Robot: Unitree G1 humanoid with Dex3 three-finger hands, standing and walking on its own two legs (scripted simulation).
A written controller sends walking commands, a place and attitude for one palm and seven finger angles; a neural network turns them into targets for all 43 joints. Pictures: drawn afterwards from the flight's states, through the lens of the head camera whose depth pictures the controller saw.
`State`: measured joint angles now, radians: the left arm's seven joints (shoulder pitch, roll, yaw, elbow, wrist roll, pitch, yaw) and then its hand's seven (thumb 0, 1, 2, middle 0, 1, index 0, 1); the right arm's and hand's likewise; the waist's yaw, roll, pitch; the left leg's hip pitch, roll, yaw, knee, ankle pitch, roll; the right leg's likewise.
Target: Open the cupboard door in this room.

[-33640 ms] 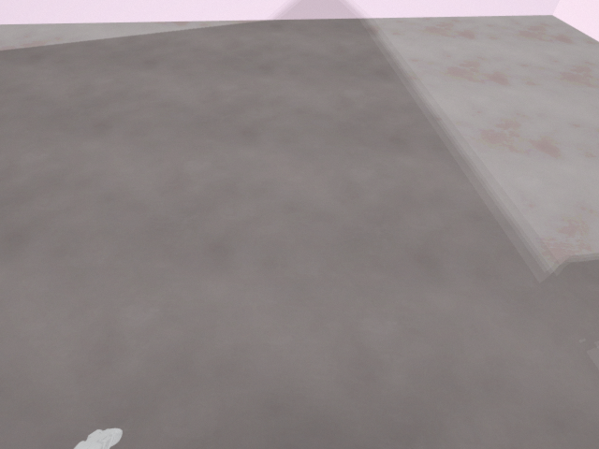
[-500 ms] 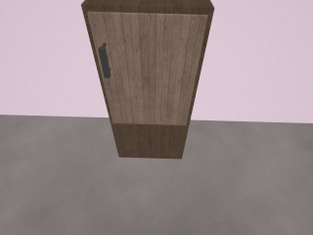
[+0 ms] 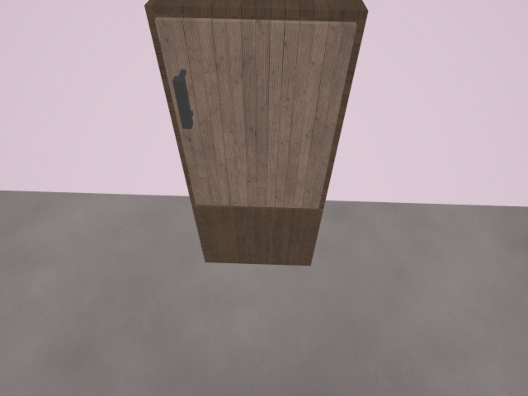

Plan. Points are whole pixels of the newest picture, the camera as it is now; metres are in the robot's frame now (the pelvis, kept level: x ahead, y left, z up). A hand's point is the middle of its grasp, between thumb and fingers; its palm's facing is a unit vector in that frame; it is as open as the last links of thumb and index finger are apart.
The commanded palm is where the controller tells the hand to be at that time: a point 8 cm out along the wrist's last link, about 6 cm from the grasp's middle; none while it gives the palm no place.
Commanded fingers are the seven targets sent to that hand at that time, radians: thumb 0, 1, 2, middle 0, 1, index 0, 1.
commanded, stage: shuffle to correct the standing spot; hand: left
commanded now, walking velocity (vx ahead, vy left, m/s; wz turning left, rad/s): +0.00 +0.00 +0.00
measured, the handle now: (185, 99) +0.74 +0.24 +0.07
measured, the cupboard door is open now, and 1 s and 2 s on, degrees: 0 0 0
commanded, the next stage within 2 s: come to a stop and stand still in 0.80 s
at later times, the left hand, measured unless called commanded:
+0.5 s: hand out of the picture +0.00 +0.18 -0.19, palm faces +0.07 -0.99 -0.13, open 7.4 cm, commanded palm none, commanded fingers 0.00 0.90 0.90 -0.20 -0.30 -0.20 -0.30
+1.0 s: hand (204, 313) +0.31 +0.14 -0.16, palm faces +0.10 -0.97 -0.20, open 7.2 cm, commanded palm none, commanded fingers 0.00 0.90 0.90 -0.20 -0.30 -0.20 -0.30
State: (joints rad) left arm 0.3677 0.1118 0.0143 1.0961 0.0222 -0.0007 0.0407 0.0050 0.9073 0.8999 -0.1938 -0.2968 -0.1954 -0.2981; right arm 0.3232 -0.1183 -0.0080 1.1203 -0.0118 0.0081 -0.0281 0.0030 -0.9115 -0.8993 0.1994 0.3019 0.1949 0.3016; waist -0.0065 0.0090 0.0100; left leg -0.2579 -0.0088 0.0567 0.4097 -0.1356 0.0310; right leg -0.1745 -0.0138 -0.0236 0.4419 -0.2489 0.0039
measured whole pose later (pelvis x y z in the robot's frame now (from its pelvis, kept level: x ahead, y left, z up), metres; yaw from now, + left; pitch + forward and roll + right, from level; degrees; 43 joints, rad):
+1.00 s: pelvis +0.21 -0.03 -0.01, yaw +1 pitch -1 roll +1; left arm 0.15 0.10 0.07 0.99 0.01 -0.07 0.03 -0.02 0.94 0.90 -0.20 -0.30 -0.20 -0.30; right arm 0.37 -0.14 -0.04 1.13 -0.01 -0.01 -0.03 0.01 -0.91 -0.90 0.20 0.30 0.20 0.30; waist -0.02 0.04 0.07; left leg -0.37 0.06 0.05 1.11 -0.42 0.00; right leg -0.30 -0.03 -0.17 0.55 -0.24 -0.07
